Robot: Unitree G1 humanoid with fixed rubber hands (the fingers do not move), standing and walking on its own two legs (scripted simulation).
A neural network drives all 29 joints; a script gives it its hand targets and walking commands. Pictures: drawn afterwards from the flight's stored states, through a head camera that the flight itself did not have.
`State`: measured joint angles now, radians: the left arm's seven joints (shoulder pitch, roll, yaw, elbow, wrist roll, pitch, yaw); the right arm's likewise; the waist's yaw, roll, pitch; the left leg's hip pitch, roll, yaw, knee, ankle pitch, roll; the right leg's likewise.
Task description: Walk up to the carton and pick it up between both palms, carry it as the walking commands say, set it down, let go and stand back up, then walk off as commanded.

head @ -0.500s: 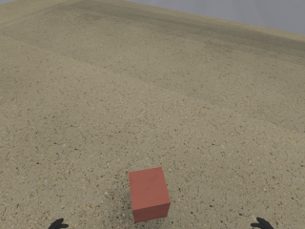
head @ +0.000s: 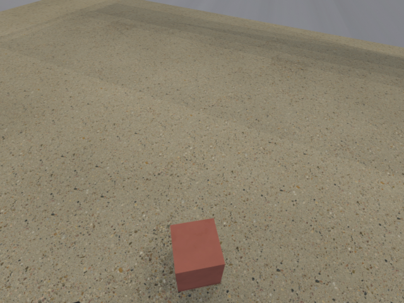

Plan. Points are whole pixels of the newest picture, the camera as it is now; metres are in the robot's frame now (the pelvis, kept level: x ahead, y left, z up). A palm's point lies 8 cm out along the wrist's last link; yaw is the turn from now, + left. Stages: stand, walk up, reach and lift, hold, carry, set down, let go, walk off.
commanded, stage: stand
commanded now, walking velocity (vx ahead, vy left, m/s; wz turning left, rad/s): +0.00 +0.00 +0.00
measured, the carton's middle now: (195, 255) +0.47 +0.03 -0.65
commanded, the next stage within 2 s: walk off in 0.44 s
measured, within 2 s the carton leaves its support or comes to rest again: neither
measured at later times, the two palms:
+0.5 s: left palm out of the picture +0.08 +0.30 -0.11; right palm out of the picture +0.08 -0.32 -0.10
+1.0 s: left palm out of the picture +0.07 +0.34 -0.14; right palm out of the picture -0.01 -0.27 -0.11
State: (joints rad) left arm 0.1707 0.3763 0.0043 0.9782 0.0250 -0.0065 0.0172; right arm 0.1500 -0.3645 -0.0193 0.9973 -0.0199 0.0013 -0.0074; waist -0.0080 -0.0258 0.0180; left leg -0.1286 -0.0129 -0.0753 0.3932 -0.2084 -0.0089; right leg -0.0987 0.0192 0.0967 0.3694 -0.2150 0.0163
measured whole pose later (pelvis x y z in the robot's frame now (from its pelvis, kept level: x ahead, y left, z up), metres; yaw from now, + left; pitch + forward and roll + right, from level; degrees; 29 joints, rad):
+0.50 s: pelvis +0.00 +0.00 +0.00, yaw +0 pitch -3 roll +0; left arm 0.14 0.39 0.00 1.03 0.02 -0.01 0.01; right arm 0.13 -0.39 -0.01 1.05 -0.01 0.00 0.00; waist -0.01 -0.02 0.03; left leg -0.12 -0.01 -0.08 0.38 -0.20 -0.01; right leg -0.09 0.02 0.09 0.35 -0.20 0.01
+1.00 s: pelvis +0.00 +0.05 -0.01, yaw -5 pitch +0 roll +0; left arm 0.18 0.34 0.04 1.02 0.04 0.05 0.02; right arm 0.25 -0.35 -0.05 1.07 -0.02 0.04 -0.03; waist 0.02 -0.05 0.03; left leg -0.23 0.00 0.00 0.55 -0.33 -0.02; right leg -0.23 -0.02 0.20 0.46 -0.25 0.08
